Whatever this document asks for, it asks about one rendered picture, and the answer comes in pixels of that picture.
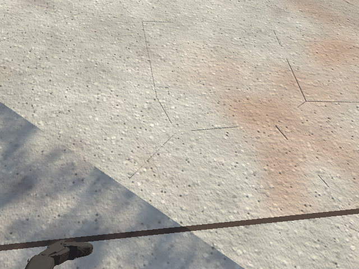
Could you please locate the robot left hand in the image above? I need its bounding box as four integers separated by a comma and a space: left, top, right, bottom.
25, 240, 93, 269

